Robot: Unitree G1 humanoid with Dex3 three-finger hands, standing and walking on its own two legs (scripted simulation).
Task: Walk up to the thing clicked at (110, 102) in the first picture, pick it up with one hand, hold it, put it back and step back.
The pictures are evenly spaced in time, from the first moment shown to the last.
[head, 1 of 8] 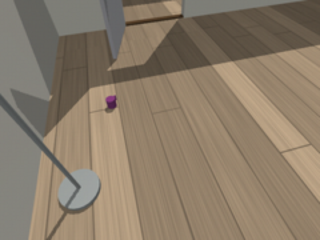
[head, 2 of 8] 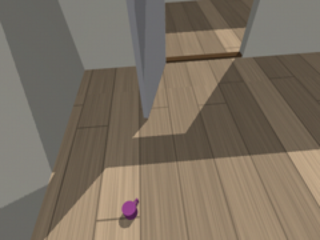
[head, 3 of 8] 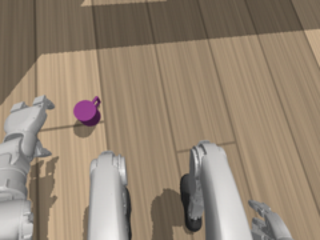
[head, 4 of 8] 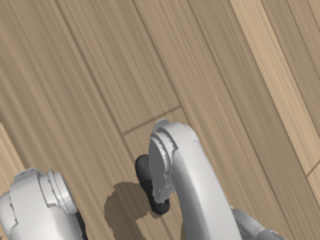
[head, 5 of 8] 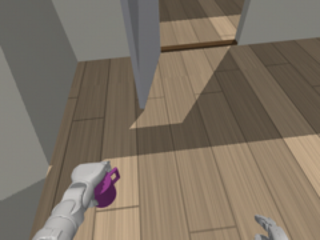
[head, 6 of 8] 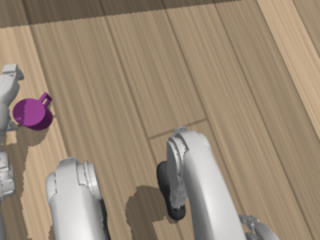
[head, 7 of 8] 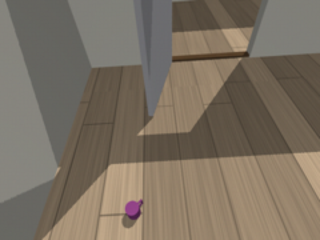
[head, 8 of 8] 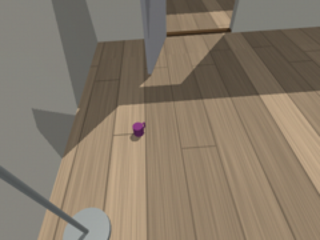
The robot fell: no
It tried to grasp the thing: yes
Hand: left
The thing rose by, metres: 0.63
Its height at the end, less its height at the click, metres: +0.00
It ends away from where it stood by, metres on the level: 0.02
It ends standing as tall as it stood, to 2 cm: yes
